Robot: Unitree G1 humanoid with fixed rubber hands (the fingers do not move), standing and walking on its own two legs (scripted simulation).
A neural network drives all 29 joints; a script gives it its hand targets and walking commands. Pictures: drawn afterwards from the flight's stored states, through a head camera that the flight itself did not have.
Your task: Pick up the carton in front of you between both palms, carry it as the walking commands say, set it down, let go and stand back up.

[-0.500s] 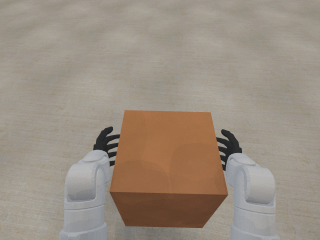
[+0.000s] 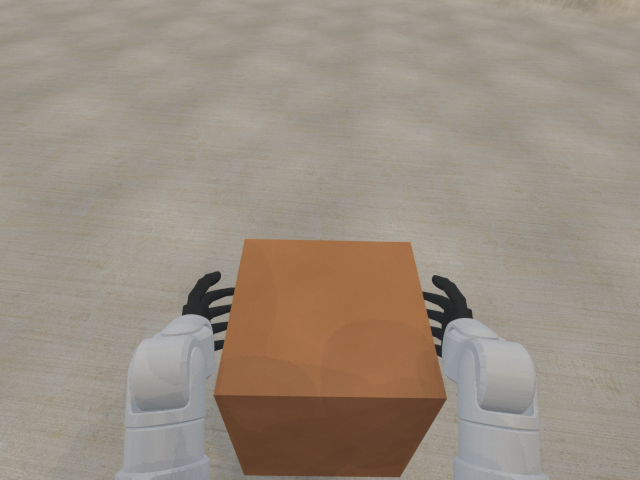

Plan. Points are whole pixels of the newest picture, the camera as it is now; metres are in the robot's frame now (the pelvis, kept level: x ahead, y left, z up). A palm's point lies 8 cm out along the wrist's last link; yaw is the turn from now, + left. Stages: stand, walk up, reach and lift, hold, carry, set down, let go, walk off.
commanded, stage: carry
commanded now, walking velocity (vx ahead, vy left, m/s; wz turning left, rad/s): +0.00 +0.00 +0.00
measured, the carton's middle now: (325, 362) +0.27 +0.00 +0.02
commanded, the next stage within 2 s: hold in 1.42 s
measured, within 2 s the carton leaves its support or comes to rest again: neither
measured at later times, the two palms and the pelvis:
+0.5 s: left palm (202, 345) +0.27 +0.15 +0.05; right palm (441, 352) +0.27 -0.14 +0.05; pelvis +0.00 +0.01 +0.00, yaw +0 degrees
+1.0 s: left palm (206, 351) +0.27 +0.15 +0.04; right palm (444, 357) +0.26 -0.15 +0.04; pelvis -0.03 +0.00 +0.00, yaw +0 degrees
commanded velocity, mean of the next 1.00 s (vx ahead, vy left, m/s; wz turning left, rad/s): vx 0.00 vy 0.00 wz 0.00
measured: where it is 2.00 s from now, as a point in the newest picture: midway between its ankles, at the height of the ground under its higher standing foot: outside the picture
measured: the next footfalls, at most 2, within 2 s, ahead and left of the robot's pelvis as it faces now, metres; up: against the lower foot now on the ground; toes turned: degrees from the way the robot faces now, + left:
none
